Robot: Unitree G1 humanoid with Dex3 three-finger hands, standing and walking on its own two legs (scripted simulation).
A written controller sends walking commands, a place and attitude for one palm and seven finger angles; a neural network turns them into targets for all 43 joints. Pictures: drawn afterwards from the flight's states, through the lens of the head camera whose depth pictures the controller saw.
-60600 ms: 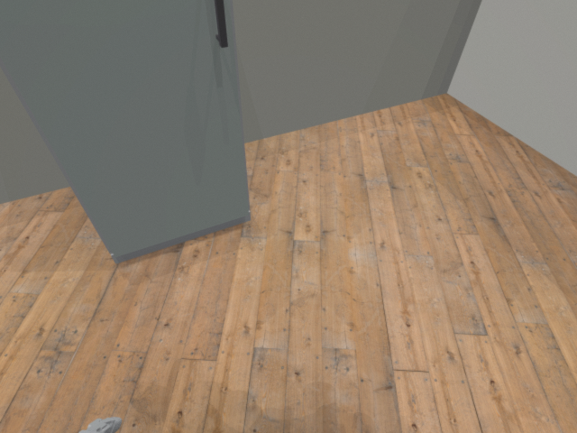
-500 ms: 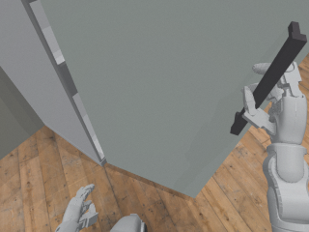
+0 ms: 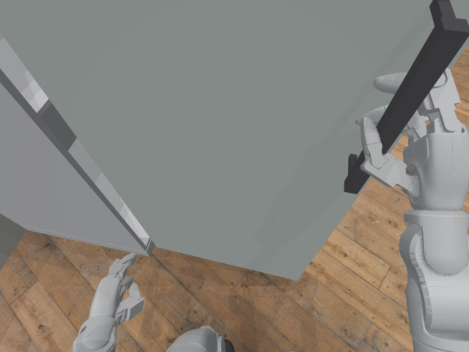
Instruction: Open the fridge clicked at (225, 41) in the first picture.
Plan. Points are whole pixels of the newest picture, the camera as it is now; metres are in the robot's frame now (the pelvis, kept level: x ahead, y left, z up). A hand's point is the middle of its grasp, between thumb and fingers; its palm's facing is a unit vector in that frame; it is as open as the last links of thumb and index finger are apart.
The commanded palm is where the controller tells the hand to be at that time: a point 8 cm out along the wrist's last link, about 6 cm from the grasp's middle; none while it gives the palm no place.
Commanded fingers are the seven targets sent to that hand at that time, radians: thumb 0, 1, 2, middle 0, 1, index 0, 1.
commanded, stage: walk backward, drawing the door open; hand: right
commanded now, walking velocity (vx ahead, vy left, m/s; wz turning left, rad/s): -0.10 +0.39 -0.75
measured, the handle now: (385, 118) +0.37 -0.13 +0.22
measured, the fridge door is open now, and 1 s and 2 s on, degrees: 91 109 108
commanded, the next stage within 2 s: stop walking and hold the door back in 1.04 s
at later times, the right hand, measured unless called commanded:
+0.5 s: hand (325, 254) +0.21 -0.06 +0.21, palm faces +0.48 +0.86 -0.18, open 6.6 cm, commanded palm +0.16 -0.09 +0.21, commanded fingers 0.00 -0.90 -0.90 0.45 1.40 0.45 1.40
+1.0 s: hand (307, 261) +0.20 -0.04 +0.21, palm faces +0.80 +0.56 -0.22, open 6.8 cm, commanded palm +0.12 -0.04 +0.20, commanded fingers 0.00 -0.90 -0.90 0.45 1.40 0.45 1.40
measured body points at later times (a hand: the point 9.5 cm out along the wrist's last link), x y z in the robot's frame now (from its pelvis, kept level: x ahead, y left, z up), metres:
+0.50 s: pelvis -0.04 +0.21 -0.01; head +0.01 +0.17 +0.43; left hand +0.22 +0.39 -0.09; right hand +0.18 -0.10 +0.22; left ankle +0.05 +0.32 -0.71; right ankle -0.03 +0.11 -0.73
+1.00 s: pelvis +0.03 +0.35 +0.01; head +0.09 +0.30 +0.45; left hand +0.30 +0.49 -0.09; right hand +0.15 -0.06 +0.22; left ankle +0.08 +0.49 -0.71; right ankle +0.01 +0.28 -0.71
